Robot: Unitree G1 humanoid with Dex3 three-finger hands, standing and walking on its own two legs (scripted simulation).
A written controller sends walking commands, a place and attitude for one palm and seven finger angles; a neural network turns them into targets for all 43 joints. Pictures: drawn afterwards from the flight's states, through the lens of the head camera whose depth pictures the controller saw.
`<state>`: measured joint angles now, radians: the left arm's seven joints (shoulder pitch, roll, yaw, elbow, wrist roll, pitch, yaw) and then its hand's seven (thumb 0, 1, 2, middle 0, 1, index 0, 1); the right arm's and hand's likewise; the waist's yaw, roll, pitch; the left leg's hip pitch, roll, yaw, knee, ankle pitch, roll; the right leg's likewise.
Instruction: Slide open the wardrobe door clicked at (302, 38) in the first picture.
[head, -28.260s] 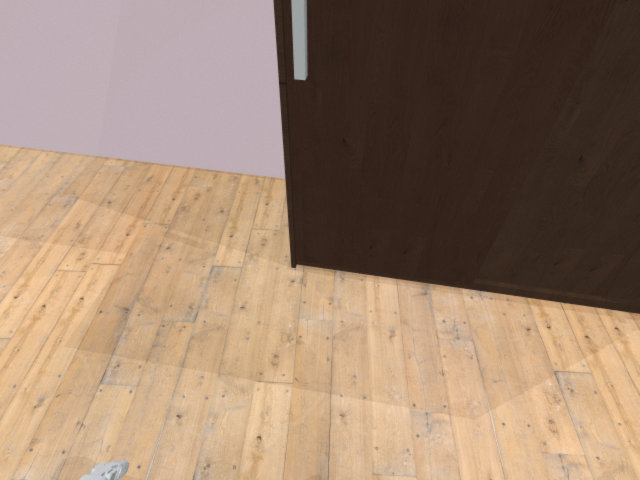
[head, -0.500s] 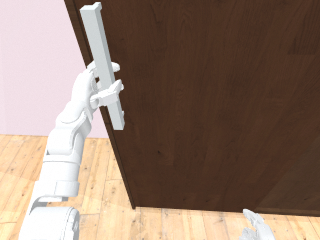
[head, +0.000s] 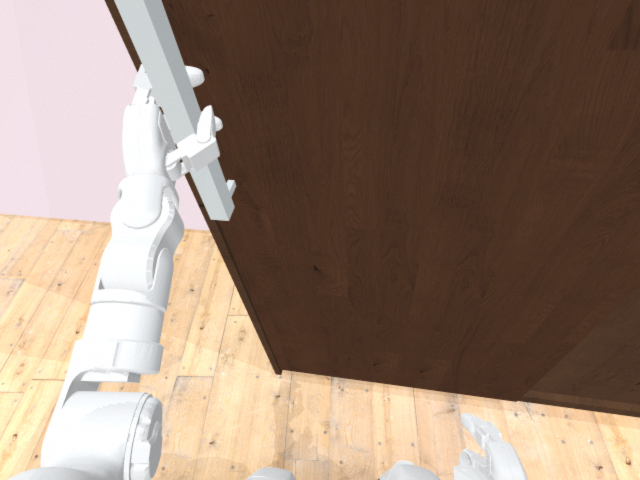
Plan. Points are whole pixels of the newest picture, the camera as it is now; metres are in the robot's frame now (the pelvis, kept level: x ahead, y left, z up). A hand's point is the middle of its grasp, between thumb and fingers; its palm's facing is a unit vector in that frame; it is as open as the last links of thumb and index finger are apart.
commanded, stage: step sideways, sliding the door along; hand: left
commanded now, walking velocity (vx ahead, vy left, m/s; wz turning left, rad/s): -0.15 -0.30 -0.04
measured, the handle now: (191, 103) +0.45 +0.19 +0.24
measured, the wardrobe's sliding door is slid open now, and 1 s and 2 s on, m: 0.00 0.11 0.37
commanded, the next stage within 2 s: none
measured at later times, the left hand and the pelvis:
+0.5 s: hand (232, 143) +0.41 +0.14 +0.21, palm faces +0.30 -0.95 -0.11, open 7.1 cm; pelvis +0.03 -0.08 +0.02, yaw +3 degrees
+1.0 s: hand (305, 147) +0.41 +0.06 +0.21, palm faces +0.37 -0.93 -0.05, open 7.5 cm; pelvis +0.04 -0.16 +0.02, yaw +3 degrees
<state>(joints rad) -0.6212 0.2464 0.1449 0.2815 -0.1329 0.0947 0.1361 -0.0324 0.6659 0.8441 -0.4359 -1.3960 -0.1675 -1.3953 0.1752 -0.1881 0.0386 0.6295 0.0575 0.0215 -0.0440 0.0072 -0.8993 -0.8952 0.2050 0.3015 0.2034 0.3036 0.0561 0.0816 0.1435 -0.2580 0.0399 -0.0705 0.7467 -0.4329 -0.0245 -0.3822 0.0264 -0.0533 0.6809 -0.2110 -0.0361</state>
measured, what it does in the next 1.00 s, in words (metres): steps to the right: right foot, then left foot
